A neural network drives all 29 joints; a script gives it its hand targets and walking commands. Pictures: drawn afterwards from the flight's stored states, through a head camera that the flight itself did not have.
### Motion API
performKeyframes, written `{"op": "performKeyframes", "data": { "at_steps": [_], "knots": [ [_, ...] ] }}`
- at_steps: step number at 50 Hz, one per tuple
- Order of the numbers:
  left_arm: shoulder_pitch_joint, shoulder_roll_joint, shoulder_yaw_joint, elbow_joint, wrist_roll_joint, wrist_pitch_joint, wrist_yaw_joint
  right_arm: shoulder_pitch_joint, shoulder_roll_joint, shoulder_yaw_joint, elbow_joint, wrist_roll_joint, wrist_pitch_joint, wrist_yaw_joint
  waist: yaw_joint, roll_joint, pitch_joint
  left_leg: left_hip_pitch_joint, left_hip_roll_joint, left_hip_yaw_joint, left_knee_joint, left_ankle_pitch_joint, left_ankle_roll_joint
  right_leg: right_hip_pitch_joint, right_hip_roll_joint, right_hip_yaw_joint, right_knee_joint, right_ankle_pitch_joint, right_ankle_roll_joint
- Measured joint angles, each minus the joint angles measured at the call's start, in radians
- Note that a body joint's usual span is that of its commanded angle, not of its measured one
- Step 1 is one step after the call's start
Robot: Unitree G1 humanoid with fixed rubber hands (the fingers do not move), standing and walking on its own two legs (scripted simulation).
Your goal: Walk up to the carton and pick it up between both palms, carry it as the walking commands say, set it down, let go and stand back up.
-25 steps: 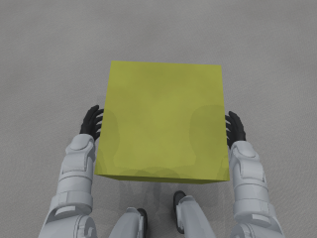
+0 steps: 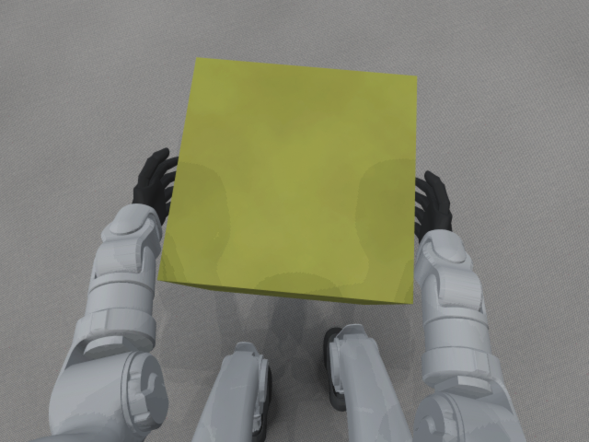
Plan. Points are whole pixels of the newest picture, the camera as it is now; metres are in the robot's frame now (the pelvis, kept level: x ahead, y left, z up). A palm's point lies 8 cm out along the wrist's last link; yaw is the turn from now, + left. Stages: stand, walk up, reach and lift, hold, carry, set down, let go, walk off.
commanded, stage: set down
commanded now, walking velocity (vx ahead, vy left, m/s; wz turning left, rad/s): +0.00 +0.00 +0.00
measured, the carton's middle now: (295, 202) +0.46 -0.01 -0.16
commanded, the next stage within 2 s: none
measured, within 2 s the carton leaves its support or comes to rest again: neither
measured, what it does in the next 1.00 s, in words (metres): lowers itself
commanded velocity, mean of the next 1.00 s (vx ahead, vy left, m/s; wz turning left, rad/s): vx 0.00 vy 0.00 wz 0.00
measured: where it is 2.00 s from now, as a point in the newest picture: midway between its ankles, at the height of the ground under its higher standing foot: (298, 401)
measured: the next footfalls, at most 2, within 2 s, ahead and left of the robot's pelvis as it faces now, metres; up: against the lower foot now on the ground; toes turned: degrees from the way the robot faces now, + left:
none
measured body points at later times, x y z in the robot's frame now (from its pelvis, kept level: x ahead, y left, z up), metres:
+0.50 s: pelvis -0.01 +0.04 -0.08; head +0.24 +0.03 +0.29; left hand +0.47 +0.19 -0.18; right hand +0.42 -0.20 -0.18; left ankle +0.03 +0.13 -0.60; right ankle +0.11 -0.10 -0.60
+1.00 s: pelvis -0.04 +0.01 -0.15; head +0.28 -0.02 +0.17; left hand +0.50 +0.18 -0.26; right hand +0.45 -0.20 -0.29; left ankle +0.03 +0.13 -0.60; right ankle +0.11 -0.10 -0.60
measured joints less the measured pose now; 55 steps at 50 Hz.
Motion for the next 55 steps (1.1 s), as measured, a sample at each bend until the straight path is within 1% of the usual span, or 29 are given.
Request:
{"op": "performKeyframes", "data": {
  "at_steps": [4,6,9,13,17,25,28,31,34,37,40,43,49,52,55],
  "knots": [
    [-0.032,0.001,-0.006,0.028,0.014,0.011,0.016,-0.029,-0.018,-0.012,0.050,-0.017,-0.004,0.010,-0.005,0.006,0.005,-0.045,-0.003,0.005,0.051,-0.018,0.012,-0.039,-0.001,0.003,0.037,-0.010,0.013],
    [-0.044,-0.002,-0.016,0.037,0.017,0.008,0.023,-0.028,-0.027,-0.016,0.047,-0.004,-0.005,0.011,-0.001,0.005,-0.008,-0.083,-0.005,0.010,0.078,-0.026,0.019,-0.075,-0.002,0.008,0.057,-0.014,0.021],
    [-0.043,-0.002,-0.043,0.027,-0.007,-0.008,0.041,-0.031,-0.047,-0.005,0.044,0.027,-0.018,0.011,0.001,0.008,-0.031,-0.143,-0.010,0.017,0.125,-0.040,0.030,-0.132,-0.005,0.013,0.096,-0.025,0.033],
    [-0.055,-0.001,-0.053,0.024,-0.016,-0.001,0.070,-0.076,-0.070,-0.012,0.107,0.032,-0.038,0.021,-0.009,0.012,-0.044,-0.205,-0.017,0.024,0.188,-0.061,0.041,-0.189,-0.009,0.018,0.149,-0.041,0.046],
    [-0.073,-0.006,-0.064,0.019,-0.032,0.010,0.096,-0.114,-0.097,-0.021,0.137,0.036,-0.038,0.038,-0.020,0.014,-0.041,-0.259,-0.025,0.029,0.231,-0.068,0.050,-0.237,-0.016,0.021,0.185,-0.048,0.058],
    [-0.157,-0.005,-0.090,0.033,-0.046,0.026,0.150,-0.221,-0.165,-0.043,0.219,0.065,-0.044,0.066,-0.038,0.000,-0.023,-0.375,-0.031,0.040,0.325,-0.081,0.062,-0.350,-0.017,0.028,0.268,-0.054,0.064],
    [-0.198,0.009,-0.108,0.024,-0.062,0.044,0.162,-0.253,-0.177,-0.050,0.223,0.078,-0.047,0.068,-0.045,-0.003,-0.004,-0.412,-0.034,0.045,0.352,-0.081,0.060,-0.389,-0.018,0.032,0.298,-0.054,0.063],
    [-0.232,0.019,-0.110,0.036,-0.068,0.045,0.163,-0.272,-0.178,-0.062,0.218,0.077,-0.046,0.067,-0.049,-0.009,0.004,-0.447,-0.032,0.049,0.375,-0.083,0.055,-0.429,-0.015,0.035,0.324,-0.053,0.065],
    [-0.254,0.020,-0.108,0.057,-0.056,0.042,0.162,-0.287,-0.190,-0.061,0.212,0.089,-0.026,0.063,-0.042,-0.002,0.002,-0.482,-0.031,0.048,0.403,-0.090,0.050,-0.467,-0.014,0.033,0.353,-0.057,0.062],
    [-0.264,0.028,-0.111,0.065,-0.067,0.033,0.162,-0.300,-0.196,-0.049,0.211,0.096,-0.023,0.055,-0.035,0.001,0.006,-0.507,-0.030,0.050,0.431,-0.097,0.043,-0.499,-0.011,0.033,0.387,-0.063,0.056],
    [-0.295,0.038,-0.089,0.095,-0.051,0.033,0.150,-0.326,-0.190,-0.056,0.223,0.087,-0.016,0.046,-0.028,0.003,0.025,-0.525,-0.029,0.045,0.459,-0.104,0.035,-0.521,-0.010,0.027,0.417,-0.068,0.047],
    [-0.331,0.057,-0.082,0.113,-0.055,0.030,0.138,-0.350,-0.191,-0.048,0.206,0.098,-0.001,0.029,-0.015,0.010,0.050,-0.552,-0.029,0.038,0.482,-0.104,0.025,-0.549,-0.010,0.019,0.440,-0.066,0.038],
    [-0.407,0.120,-0.088,0.102,-0.080,0.029,0.113,-0.425,-0.177,-0.038,0.165,0.090,0.000,-0.005,-0.022,0.016,0.148,-0.584,-0.034,0.032,0.531,-0.101,0.009,-0.585,-0.014,0.010,0.493,-0.061,0.024],
    [-0.465,0.135,-0.065,0.124,-0.066,0.038,0.098,-0.464,-0.176,-0.051,0.162,0.081,0.007,-0.011,-0.021,0.013,0.181,-0.613,-0.032,0.026,0.555,-0.099,0.004,-0.613,-0.011,0.003,0.510,-0.053,0.020],
    [-0.506,0.152,-0.065,0.109,-0.070,0.038,0.091,-0.506,-0.187,-0.046,0.132,0.091,0.021,-0.020,-0.027,0.013,0.270,-0.604,-0.033,0.023,0.585,-0.102,0.000,-0.603,-0.013,-0.001,0.536,-0.053,0.019]
  ]
}}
